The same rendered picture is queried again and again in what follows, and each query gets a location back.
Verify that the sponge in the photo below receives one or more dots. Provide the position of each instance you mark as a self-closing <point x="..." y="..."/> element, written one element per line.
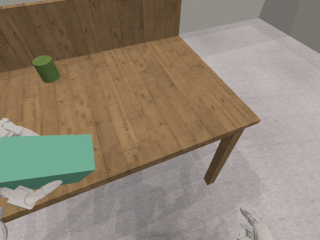
<point x="34" y="161"/>

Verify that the robot right hand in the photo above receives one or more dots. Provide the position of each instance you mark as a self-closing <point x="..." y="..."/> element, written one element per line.
<point x="260" y="230"/>

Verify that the table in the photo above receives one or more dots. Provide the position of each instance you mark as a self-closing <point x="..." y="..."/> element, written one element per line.
<point x="126" y="77"/>

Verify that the robot left hand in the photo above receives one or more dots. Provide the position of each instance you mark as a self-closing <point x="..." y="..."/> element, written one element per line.
<point x="23" y="197"/>

